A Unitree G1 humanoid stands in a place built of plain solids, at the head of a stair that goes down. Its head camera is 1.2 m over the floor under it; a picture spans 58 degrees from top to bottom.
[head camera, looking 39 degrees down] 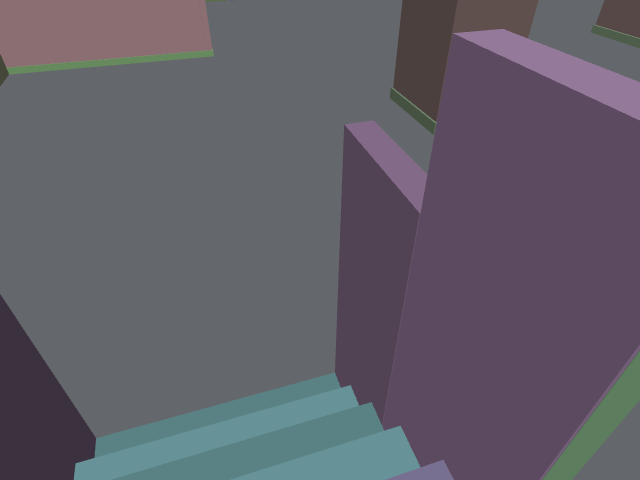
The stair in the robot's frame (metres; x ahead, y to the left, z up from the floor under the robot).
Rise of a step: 0.20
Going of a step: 0.21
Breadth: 1.20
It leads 17 degrees to the left of straight ahead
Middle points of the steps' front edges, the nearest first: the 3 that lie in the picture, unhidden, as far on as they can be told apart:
0.77 0.36 -0.40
0.97 0.42 -0.60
1.17 0.49 -0.80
